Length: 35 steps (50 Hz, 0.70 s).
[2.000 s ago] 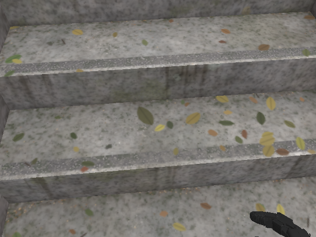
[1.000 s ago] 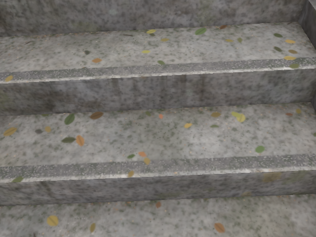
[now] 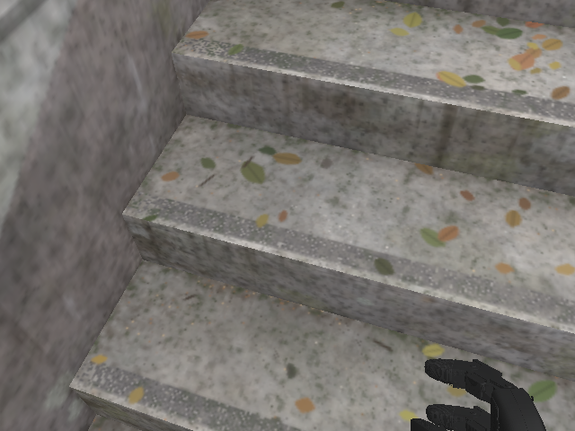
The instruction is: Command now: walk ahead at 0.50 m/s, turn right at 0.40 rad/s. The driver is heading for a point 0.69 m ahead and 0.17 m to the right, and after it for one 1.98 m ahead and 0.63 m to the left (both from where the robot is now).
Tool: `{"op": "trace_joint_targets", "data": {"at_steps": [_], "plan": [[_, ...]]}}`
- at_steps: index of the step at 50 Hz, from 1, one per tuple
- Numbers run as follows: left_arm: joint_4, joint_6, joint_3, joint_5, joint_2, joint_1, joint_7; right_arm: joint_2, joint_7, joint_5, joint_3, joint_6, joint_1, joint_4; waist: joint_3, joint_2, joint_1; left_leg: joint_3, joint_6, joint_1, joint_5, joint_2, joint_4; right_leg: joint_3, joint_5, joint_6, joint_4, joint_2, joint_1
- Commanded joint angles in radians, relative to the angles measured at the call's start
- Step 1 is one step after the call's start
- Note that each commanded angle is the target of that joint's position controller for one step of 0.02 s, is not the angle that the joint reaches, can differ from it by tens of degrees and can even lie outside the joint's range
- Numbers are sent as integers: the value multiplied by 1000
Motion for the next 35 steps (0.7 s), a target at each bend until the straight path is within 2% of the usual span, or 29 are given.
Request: {"op": "trace_joint_targets", "data": {"at_steps": [1,2,3,4,6,7,8,10,12,14,15,16,17,18,19,20,21,22,23,24,25,26,27,29,30,31,32,34,35], "plan": [[-247,-6,7,73,8,-144,8,-152,-11,5,-84,-46,148,85,-130,19,-62,-762,98,429,-411,320,-788,-28,125,-40,710,10,-507],[-248,15,-12,76,-42,-142,24,-63,-5,-4,-64,-57,164,158,-47,-54,3,-596,68,346,-212,281,-749,-17,159,-53,749,-4,-545],[-241,31,-32,64,-69,-99,31,-24,-3,-17,-53,-62,207,213,-31,-20,28,-460,56,349,-57,245,-742,-14,100,-56,786,0,-577],[-234,53,-42,48,-81,-80,34,-11,7,-20,-44,-76,241,262,-19,10,46,-380,40,360,-2,224,-740,14,72,-58,797,10,-626],[-266,80,-57,10,-99,-160,42,-24,11,-8,-41,-99,289,305,22,35,23,-262,21,411,117,246,-788,40,26,-44,794,38,-751],[-268,90,-51,11,-71,-194,51,-17,11,-6,-32,-109,298,305,17,13,11,-221,-2,425,209,257,-806,41,34,-41,803,50,-767],[-269,104,-56,12,-88,-231,65,-54,12,-12,-38,-117,356,328,14,75,-11,-213,19,464,249,269,-832,-9,-49,-47,1004,96,-858],[-329,115,-56,40,-66,-342,80,-105,17,-18,-44,-130,368,346,34,94,-1,-169,21,517,137,266,-894,-25,-115,-69,1115,98,-989],[-393,128,-49,42,-12,-464,91,-175,15,-21,-53,-142,366,342,84,81,-7,-122,14,553,61,272,-981,-36,-190,-72,1065,86,-1071],[-452,137,-56,49,7,-571,79,-176,3,-13,-54,-133,403,352,96,40,-10,-47,-2,569,44,217,-1029,-79,-182,-66,800,42,-1034],[-468,157,-50,38,22,-593,64,-202,-11,-17,-64,-133,438,348,47,100,-15,-22,9,642,85,218,-1077,-98,-171,-71,734,7,-991],[-472,172,-50,36,41,-625,51,-230,-22,-16,-71,-133,484,347,27,104,-54,-7,51,707,132,229,-1158,-209,-232,-73,658,-8,-972],[-477,185,-64,41,4,-655,43,-229,-35,-20,-72,-123,506,356,5,112,-71,37,57,782,236,214,-1175,-248,-263,-92,597,-36,-928],[-451,184,-77,21,-19,-646,37,-219,-52,-8,-61,-111,481,330,-16,80,-84,103,61,820,469,206,-1175,-298,-313,-123,490,-34,-824],[-435,187,-82,20,-50,-608,40,-224,-59,9,-58,-103,455,316,-18,39,-44,184,54,753,800,179,-1103,-350,-339,-154,297,-9,-613],[-421,193,-76,21,-29,-553,49,-260,-63,32,-59,-100,441,296,-68,94,-17,167,69,709,1388,207,-1005,-412,-333,-152,201,63,-404],[-378,195,-60,37,5,-393,60,-321,-55,52,-70,-103,423,277,-174,163,50,131,81,788,1784,271,-843,-418,-366,-157,180,98,-278],[-323,186,-42,34,67,-192,59,-352,-32,75,-78,-108,375,250,-304,221,111,108,77,853,1900,285,-620,-348,-425,-173,64,153,-115],[-310,172,-15,27,126,-119,50,-390,-3,85,-92,-108,371,221,-387,201,137,86,51,822,1642,259,-345,-223,-437,-175,-186,188,50],[-313,158,27,28,259,-184,50,-279,25,49,-71,-120,345,137,-358,-16,72,29,-24,484,830,142,1,277,-635,-242,-479,31,143],[-329,183,71,20,347,-235,67,-239,58,-2,-77,-120,245,23,-388,-172,49,-205,-82,151,231,-62,356,934,-950,-279,-915,-101,211],[-349,180,63,26,328,-315,73,-160,78,-29,-66,-116,230,-16,-349,-145,3,-295,-80,17,285,-53,720,976,-930,-246,-1016,-154,182],[-319,155,42,26,237,-333,65,-127,63,-45,-56,-120,231,-44,-233,-93,-45,-310,-69,-66,365,-26,878,867,-846,-187,-965,-141,71],[-211,107,23,40,150,-289,50,-52,22,-43,-20,-101,172,-89,-31,56,-99,-285,-37,-198,373,2,993,547,-513,-127,-792,-65,-129],[-171,91,13,46,123,-270,38,-39,10,-30,-10,-85,192,-82,2,65,-123,-277,-25,-235,334,0,1004,418,-420,-105,-760,-35,-152],[-138,78,14,39,123,-239,33,2,0,-44,9,-63,220,-70,24,51,-142,-281,-19,-286,327,21,991,276,-280,-72,-708,11,-153],[-107,71,8,38,104,-198,29,-3,-3,-33,12,-52,223,-59,29,35,-132,-265,-14,-331,312,18,982,187,-201,-81,-690,34,-130],[-86,58,5,34,126,-129,25,-34,11,-36,19,-40,105,-80,35,29,-84,-172,-31,-398,273,23,895,167,-2,-47,-730,39,-98],[-45,42,-5,47,124,-62,21,-13,5,-20,26,-37,25,-82,13,-6,-50,-111,-25,-497,217,-8,1068,193,69,-61,-763,-1,-22]]}}
Velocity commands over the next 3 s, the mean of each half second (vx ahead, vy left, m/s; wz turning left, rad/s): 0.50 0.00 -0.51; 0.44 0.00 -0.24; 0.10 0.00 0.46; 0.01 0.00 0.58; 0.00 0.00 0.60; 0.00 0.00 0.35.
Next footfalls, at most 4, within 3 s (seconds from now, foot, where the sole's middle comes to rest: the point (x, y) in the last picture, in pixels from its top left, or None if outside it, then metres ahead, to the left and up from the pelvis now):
0.46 right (413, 417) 0.40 -0.14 -0.51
0.96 left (423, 206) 0.74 -0.17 -0.35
1.62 right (564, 98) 0.86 -0.40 -0.19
2.18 left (413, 209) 0.74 -0.15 -0.35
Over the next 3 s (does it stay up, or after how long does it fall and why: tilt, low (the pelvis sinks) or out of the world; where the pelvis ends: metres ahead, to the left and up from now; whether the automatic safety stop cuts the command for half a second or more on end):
stays up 0.77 -0.30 0.47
